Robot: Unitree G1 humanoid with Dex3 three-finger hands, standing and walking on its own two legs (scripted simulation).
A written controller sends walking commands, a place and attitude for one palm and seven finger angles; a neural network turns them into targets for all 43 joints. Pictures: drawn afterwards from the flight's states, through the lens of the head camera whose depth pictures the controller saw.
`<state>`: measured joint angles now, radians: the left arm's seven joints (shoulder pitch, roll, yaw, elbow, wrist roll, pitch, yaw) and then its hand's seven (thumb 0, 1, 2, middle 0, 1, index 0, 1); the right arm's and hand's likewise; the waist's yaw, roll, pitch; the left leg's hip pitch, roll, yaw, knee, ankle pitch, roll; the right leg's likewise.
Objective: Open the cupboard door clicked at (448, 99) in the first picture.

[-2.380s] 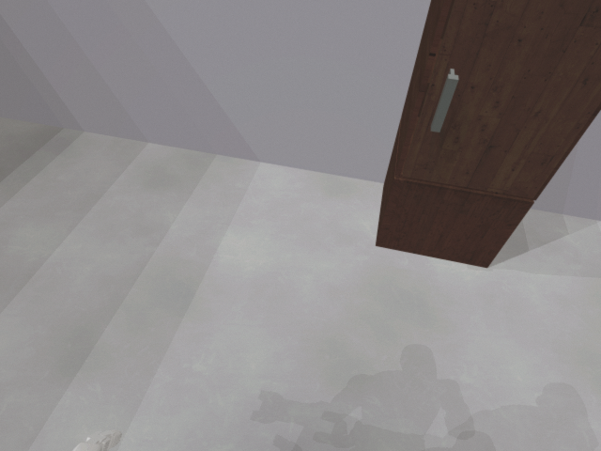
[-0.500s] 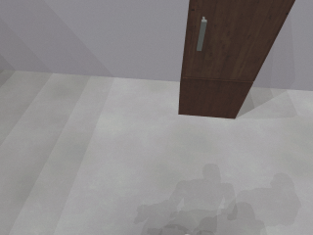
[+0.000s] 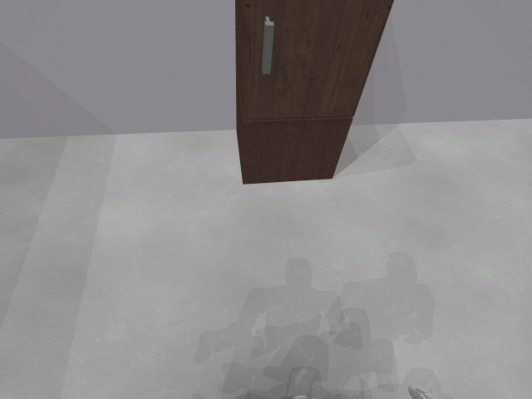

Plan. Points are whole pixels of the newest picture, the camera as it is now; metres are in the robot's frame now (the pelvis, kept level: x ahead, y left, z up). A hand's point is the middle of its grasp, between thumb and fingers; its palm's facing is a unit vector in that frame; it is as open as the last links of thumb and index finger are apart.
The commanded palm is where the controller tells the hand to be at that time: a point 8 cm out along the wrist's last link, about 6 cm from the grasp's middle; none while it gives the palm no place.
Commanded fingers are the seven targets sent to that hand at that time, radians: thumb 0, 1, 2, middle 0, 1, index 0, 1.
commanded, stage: walk to a spot facing it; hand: left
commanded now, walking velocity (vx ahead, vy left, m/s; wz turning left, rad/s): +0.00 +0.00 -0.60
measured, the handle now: (266, 45) +1.08 +0.09 -0.03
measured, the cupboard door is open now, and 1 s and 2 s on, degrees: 0 0 0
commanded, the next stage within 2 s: turn to face it in 1.60 s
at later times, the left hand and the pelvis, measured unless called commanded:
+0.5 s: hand (188, 375) +0.17 +0.14 -0.15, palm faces -0.33 -0.92 -0.23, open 7.4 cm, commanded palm none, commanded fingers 0.00 0.90 0.90 -0.20 -0.30 -0.20 -0.30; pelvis -0.01 -0.01 +0.00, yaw -19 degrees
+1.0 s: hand (205, 308) +0.29 +0.13 -0.16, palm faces -0.54 -0.83 -0.14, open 7.4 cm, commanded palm none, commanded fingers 0.00 0.90 0.90 -0.20 -0.30 -0.20 -0.30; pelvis +0.13 +0.01 +0.02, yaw -37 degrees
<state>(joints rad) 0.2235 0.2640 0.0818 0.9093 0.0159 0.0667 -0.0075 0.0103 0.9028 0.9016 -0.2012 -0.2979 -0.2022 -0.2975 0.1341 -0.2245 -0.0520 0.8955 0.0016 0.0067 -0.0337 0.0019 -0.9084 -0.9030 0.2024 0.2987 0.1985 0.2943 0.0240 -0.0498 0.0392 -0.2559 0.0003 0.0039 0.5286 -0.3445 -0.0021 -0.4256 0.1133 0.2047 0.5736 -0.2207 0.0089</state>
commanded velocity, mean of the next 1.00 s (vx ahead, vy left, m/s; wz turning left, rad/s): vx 0.21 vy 0.00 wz -0.60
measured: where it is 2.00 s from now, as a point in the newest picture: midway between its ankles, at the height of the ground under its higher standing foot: (333, 351)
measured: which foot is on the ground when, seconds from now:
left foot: down 0.00-0.40, up 0.42-0.74, down 0.76-1.00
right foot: up 0.00-0.40, down 0.42-0.76, up 0.78-1.00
